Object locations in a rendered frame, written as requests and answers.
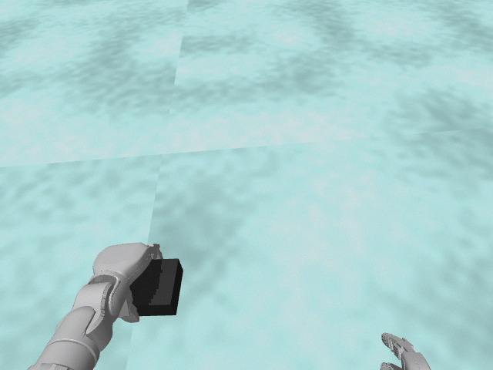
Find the left robot arm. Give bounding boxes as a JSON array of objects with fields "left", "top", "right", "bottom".
[{"left": 27, "top": 271, "right": 129, "bottom": 370}]

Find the left robot hand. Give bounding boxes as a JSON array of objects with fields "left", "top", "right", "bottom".
[{"left": 93, "top": 243, "right": 163, "bottom": 323}]

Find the small box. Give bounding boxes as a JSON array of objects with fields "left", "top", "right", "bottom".
[{"left": 129, "top": 258, "right": 183, "bottom": 316}]

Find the right robot hand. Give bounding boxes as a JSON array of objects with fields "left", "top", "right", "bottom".
[{"left": 381, "top": 333, "right": 431, "bottom": 370}]

